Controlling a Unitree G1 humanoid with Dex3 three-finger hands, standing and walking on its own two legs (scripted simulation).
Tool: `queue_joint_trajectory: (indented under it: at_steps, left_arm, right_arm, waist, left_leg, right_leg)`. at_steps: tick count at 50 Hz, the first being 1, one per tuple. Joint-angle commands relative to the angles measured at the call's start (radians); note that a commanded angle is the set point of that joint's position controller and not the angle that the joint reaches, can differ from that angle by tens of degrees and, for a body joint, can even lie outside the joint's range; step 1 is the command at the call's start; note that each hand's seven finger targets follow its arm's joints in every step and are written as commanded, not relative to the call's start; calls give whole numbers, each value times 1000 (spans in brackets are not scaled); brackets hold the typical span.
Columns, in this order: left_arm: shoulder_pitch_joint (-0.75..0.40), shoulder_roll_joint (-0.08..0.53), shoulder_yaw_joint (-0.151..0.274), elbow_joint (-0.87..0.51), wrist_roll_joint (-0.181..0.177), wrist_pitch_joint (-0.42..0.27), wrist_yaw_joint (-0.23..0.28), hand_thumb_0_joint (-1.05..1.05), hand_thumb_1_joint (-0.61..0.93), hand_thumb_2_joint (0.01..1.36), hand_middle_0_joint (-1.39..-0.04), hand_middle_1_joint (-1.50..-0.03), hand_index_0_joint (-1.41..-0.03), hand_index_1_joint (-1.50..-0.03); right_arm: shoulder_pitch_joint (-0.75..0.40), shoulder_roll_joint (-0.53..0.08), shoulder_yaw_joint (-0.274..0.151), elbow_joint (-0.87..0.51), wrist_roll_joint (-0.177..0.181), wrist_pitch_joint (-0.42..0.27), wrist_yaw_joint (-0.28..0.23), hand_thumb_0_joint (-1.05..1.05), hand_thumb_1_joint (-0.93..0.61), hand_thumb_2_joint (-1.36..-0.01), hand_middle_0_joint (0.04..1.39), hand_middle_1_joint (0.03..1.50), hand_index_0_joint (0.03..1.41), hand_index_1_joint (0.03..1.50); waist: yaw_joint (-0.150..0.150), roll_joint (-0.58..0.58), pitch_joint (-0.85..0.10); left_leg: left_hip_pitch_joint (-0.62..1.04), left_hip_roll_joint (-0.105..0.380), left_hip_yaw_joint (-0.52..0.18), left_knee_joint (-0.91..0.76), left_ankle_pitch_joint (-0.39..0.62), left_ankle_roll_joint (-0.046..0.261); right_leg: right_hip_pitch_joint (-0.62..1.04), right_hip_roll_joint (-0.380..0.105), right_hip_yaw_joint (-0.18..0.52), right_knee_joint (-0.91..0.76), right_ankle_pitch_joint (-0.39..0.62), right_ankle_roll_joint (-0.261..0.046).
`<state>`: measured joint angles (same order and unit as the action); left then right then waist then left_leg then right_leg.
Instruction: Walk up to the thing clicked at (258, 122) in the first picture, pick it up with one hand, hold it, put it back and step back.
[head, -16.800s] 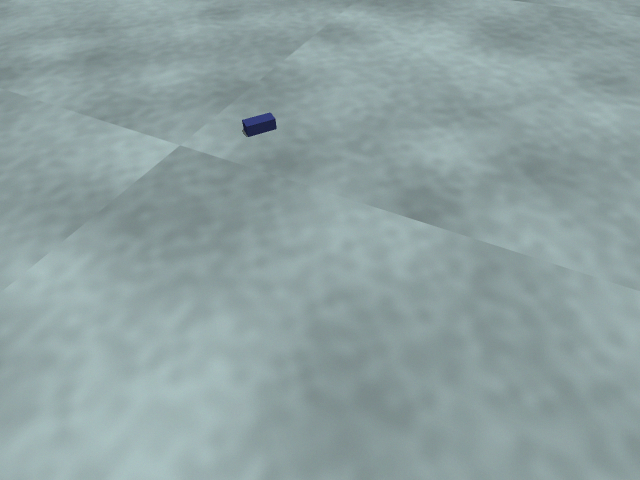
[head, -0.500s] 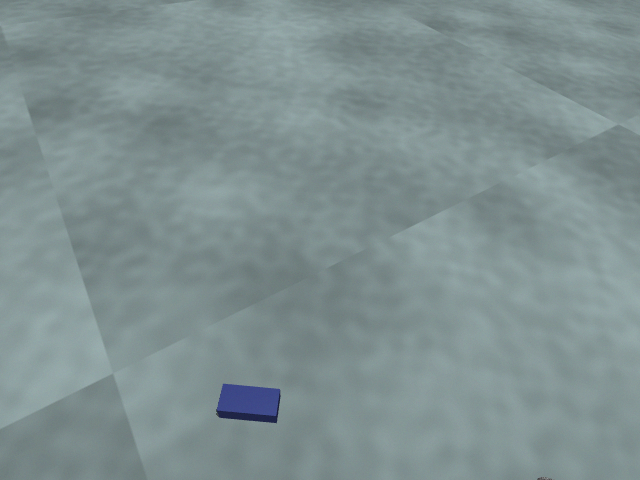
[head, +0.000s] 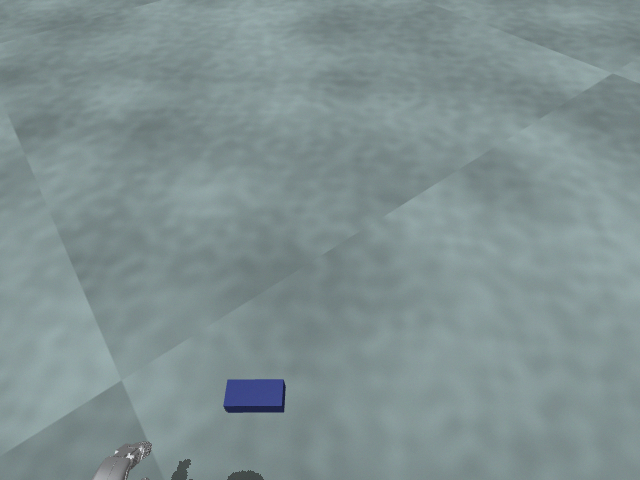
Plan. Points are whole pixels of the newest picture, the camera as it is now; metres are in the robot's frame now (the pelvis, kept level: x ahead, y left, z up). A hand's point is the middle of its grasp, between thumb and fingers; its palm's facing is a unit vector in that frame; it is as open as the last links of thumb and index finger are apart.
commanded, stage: walk up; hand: left
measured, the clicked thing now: (255, 395) +0.45 +0.24 -0.74
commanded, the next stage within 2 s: stand in 0.04 s
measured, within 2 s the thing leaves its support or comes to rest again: neither
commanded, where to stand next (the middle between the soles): +0.06 +0.01 m, yaw +0 degrees
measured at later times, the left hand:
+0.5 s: hand out of the picture +0.07 +0.26 -0.14, palm faces -0.01 -0.93 -0.36, open 7.4 cm
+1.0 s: hand out of the picture +0.10 +0.25 -0.14, palm faces -0.01 -0.94 -0.34, open 7.3 cm
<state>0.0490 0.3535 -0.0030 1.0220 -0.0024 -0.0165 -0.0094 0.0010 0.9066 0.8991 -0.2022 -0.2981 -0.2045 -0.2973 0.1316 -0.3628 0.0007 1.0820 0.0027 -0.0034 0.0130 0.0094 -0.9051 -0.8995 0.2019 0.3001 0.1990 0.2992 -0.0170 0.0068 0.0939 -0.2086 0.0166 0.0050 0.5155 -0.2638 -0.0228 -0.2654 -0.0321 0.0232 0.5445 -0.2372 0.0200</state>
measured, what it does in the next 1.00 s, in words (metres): stands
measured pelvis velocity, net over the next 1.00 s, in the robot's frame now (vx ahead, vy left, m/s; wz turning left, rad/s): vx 0.03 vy -0.01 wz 0.02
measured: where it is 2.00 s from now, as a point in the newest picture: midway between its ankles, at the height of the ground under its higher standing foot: outside the picture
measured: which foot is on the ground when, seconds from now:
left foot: down 0.00-1.00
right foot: down 0.00-1.00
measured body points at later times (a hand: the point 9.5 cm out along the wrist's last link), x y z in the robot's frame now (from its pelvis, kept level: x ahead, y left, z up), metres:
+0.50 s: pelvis +0.01 +0.00 +0.01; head +0.02 -0.01 +0.46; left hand +0.07 +0.31 -0.12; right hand +0.10 -0.30 -0.12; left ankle +0.01 +0.14 -0.73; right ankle +0.04 -0.13 -0.73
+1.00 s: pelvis +0.03 -0.01 +0.01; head +0.04 -0.01 +0.46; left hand +0.11 +0.30 -0.12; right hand +0.11 -0.31 -0.12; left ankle +0.01 +0.14 -0.73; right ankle +0.04 -0.13 -0.73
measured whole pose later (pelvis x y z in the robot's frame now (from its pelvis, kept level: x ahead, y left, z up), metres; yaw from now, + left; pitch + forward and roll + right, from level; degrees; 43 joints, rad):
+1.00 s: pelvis +0.03 -0.01 +0.01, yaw +1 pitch -1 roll +0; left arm 0.08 0.35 0.00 1.14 0.00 -0.02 -0.01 0.00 0.91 0.90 -0.20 -0.30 -0.20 -0.30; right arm 0.09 -0.36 0.00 1.15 0.00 -0.01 0.01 0.01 -0.90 -0.90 0.20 0.30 0.20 0.30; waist 0.00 0.01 0.05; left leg -0.11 0.04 -0.02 0.33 -0.20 -0.04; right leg -0.15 -0.02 -0.01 0.34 -0.17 0.01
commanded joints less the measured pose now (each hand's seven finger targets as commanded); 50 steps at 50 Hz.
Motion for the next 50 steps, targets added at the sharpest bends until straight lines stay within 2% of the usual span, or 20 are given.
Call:
queue_joint_trajectory:
  at_steps: [1,2,5,6,7,8,10,11,14,16,20,23,29,33,36,39,43,46,48,50]
  left_arm:
    - [-46,222,55,-18,-2,-11,10,0,900,900,-200,-300,-200,-300]
    - [-25,221,48,-6,-1,-13,7,0,900,900,-200,-300,-200,-300]
    - [-38,229,51,19,2,-15,3,0,900,900,-200,-300,-200,-300]
    - [-45,224,51,23,5,-16,1,0,900,900,-200,-300,-200,-300]
    - [-37,221,49,28,5,-18,1,0,900,900,-200,-300,-200,-300]
    - [-43,221,48,31,6,-20,1,0,900,900,-200,-300,-200,-300]
    - [-40,223,48,37,6,-24,2,0,900,900,-200,-300,-200,-300]
    - [-50,221,47,40,9,-26,2,0,900,900,-200,-300,-200,-300]
    - [-46,218,46,47,10,-28,3,0,900,900,-200,-300,-200,-300]
    - [-43,223,45,50,8,-28,4,0,900,900,-200,-300,-200,-300]
    - [-33,221,42,57,9,-31,7,0,900,900,-200,-300,-200,-300]
    - [-26,225,41,64,9,-26,8,0,900,900,-200,-300,-200,-300]
    - [0,226,38,69,11,-25,10,0,900,900,-200,-300,-200,-300]
    - [6,225,40,71,10,-25,11,0,900,900,-200,-300,-200,-300]
    - [7,231,43,71,11,-23,11,0,900,900,-200,-300,-200,-300]
    - [15,226,43,70,7,-22,11,0,900,900,-200,-300,-200,-300]
    - [8,222,46,67,9,-24,13,0,900,900,-200,-300,-200,-300]
    - [7,221,46,69,6,-24,13,0,900,900,-200,-300,-200,-300]
    - [-1,218,49,66,9,-22,14,0,900,900,-200,-300,-200,-300]
    - [-4,219,48,66,5,-21,14,0,900,900,-200,-300,-200,-300]
  right_arm:
    - [-73,-222,-34,-29,-8,-37,-11,0,-900,-900,200,300,200,300]
    - [-74,-213,-40,-34,-15,-36,-8,0,-900,-900,200,300,200,300]
    - [-83,-208,-40,-20,-13,-38,-7,0,-900,-900,200,300,200,300]
    - [-80,-206,-39,-17,-14,-38,-8,0,-900,-900,200,300,200,300]
    - [-90,-211,-42,-15,-13,-40,-8,0,-900,-900,200,300,200,300]
    - [-84,-209,-43,-14,-13,-41,-9,0,-900,-900,200,300,200,300]
    - [-81,-207,-45,-10,-13,-41,-8,0,-900,-900,200,300,200,300]
    - [-76,-210,-46,-8,-13,-40,-8,0,-900,-900,200,300,200,300]
    - [-79,-207,-46,-5,-12,-40,-9,0,-900,-900,200,300,200,300]
    - [-76,-204,-47,-5,-11,-39,-9,0,-900,-900,200,300,200,300]
    - [-73,-208,-47,0,-10,-36,-9,0,-900,-900,200,300,200,300]
    - [-79,-205,-45,1,-10,-31,-11,0,-900,-900,200,300,200,300]
    - [-80,-204,-45,2,-10,-25,-7,0,-900,-900,200,300,200,300]
    - [-88,-204,-43,3,-12,-27,-9,0,-900,-900,200,300,200,300]
    - [-83,-200,-41,3,-13,-26,-10,0,-900,-900,200,300,200,300]
    - [-89,-203,-40,3,-12,-28,-11,0,-900,-900,200,300,200,300]
    - [-81,-207,-40,4,-9,-30,-14,0,-900,-900,200,300,200,300]
    - [-82,-204,-37,6,-8,-29,-15,0,-900,-900,200,300,200,300]
    - [-84,-206,-38,4,-9,-28,-17,0,-900,-900,200,300,200,300]
    - [-76,-207,-36,8,-8,-28,-17,0,-900,-900,200,300,200,300]
  waist:
    - [29,-11,-102]
    - [30,18,-117]
    - [31,17,-83]
    - [27,22,-78]
    - [35,23,-88]
    - [27,24,-94]
    - [25,23,-84]
    - [16,22,-95]
    - [14,8,-106]
    - [11,-2,-119]
    - [3,-6,-148]
    - [3,-12,-126]
    - [6,-32,-116]
    - [14,-14,-123]
    - [11,-14,-115]
    - [20,-11,-131]
    - [16,-11,-163]
    - [17,-3,-153]
    - [17,-11,-162]
    - [16,-2,-152]
  left_leg:
    - [-33,94,-100,-173,46,57]
    - [-35,105,-123,-199,21,54]
    - [-70,106,-131,-244,-54,42]
    - [-76,111,-130,-253,-52,42]
    - [-58,112,-131,-255,-33,40]
    - [-46,112,-125,-256,0,38]
    - [-36,105,-117,-258,-24,36]
    - [-25,111,-118,-257,-6,38]
    - [13,110,-107,-246,47,37]
    - [53,110,-103,-240,74,35]
    - [84,112,-93,-221,136,38]
    - [81,108,-90,-230,88,37]
    - [99,107,-90,-224,84,38]
    - [80,114,-94,-231,120,38]
    - [55,109,-92,-241,88,36]
    - [78,112,-91,-238,150,34]
    - [86,117,-86,-223,224,36]
    - [89,112,-85,-228,224,32]
    - [98,119,-82,-219,258,34]
    - [92,115,-83,-229,246,29]
  right_leg:
    - [93,-90,93,-174,9,-61]
    - [136,-91,96,-180,1,-49]
    - [143,-84,90,-194,-14,-43]
    - [163,-83,85,-194,17,-43]
    - [159,-87,85,-197,24,-43]
    - [162,-88,83,-202,47,-43]
    - [141,-86,84,-223,25,-39]
    - [149,-87,84,-222,47,-39]
    - [144,-92,83,-235,90,-37]
    - [121,-93,84,-244,85,-39]
    - [141,-97,80,-251,162,-35]
    - [114,-92,79,-265,111,-34]
    - [82,-95,85,-283,47,-36]
    - [119,-96,76,-260,120,-36]
    - [125,-91,71,-265,95,-33]
    - [138,-95,69,-253,150,-37]
    - [189,-101,63,-240,244,-36]
    - [183,-99,60,-247,242,-33]
    - [194,-103,59,-240,278,-36]
    - [196,-100,55,-244,258,-33]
